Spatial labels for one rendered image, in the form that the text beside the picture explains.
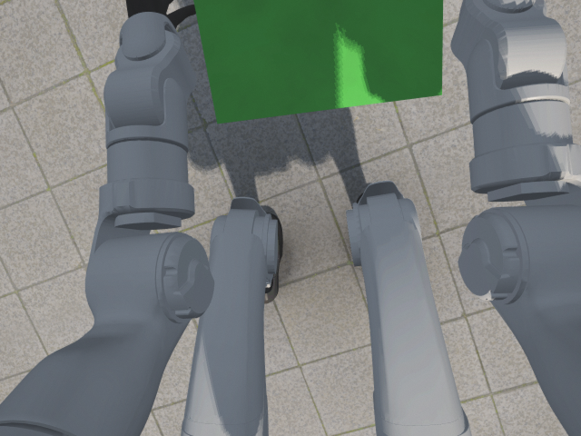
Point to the robot left hand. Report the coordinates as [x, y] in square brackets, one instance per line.
[159, 6]

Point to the right robot upper arm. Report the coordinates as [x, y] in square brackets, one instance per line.
[526, 260]

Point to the right robot forearm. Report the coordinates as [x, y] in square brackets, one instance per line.
[518, 94]

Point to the left robot forearm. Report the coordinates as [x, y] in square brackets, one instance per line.
[146, 133]

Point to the carton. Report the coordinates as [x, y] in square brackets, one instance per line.
[268, 58]

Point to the left robot upper arm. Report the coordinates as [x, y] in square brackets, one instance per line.
[143, 290]

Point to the left robot foot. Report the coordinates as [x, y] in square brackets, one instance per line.
[271, 292]

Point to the robot left shin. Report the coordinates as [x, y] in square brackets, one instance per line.
[238, 203]

